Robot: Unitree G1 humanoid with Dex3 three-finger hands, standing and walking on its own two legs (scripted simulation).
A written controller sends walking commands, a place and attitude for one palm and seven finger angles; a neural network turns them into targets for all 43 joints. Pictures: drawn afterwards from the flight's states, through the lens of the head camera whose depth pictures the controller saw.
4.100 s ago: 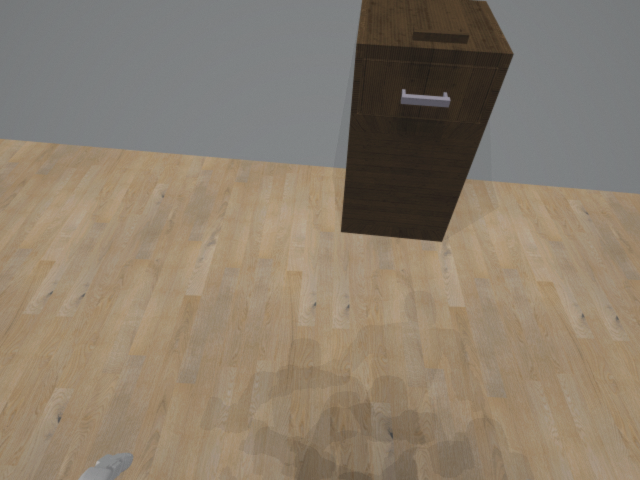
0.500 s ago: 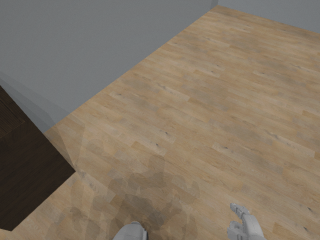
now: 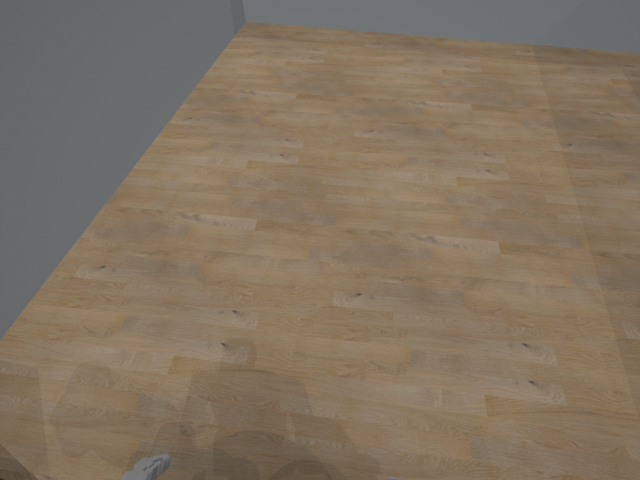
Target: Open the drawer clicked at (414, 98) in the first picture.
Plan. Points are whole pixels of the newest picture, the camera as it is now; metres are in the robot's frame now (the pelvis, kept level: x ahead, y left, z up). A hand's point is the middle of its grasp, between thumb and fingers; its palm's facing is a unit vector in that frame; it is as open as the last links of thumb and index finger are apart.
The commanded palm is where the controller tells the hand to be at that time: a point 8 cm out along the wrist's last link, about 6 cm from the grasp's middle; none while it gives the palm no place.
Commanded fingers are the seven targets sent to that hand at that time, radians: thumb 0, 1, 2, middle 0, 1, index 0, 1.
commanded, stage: turn to face it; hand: left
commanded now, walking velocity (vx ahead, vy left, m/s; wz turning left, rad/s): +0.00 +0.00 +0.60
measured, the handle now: out of the picture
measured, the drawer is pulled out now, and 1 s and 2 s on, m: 0.00 0.00 0.00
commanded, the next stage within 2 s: none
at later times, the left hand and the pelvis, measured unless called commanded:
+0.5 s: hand out of the picture +0.02 +0.24 -0.18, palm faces +0.30 -0.93 -0.20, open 7.4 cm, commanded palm none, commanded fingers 0.00 0.90 0.90 -0.20 -0.30 -0.20 -0.30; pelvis -0.01 +0.03 -0.01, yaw +15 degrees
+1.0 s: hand out of the picture -0.05 +0.18 -0.14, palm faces +0.55 -0.78 -0.29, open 7.4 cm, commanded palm none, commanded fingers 0.00 0.90 0.90 -0.20 -0.30 -0.20 -0.30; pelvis -0.01 -0.03 +0.01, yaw +34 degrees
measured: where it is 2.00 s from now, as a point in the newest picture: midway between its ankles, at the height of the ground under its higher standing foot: outside the picture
